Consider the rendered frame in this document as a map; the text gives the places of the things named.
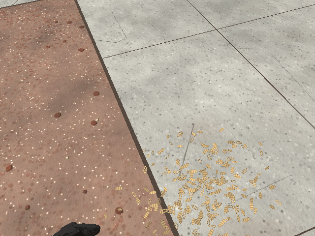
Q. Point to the robot left hand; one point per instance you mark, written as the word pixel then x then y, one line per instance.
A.
pixel 78 229

